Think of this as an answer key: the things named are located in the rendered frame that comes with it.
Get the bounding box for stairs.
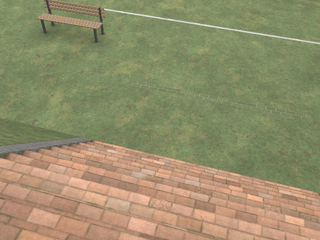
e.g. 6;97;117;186
0;140;320;240

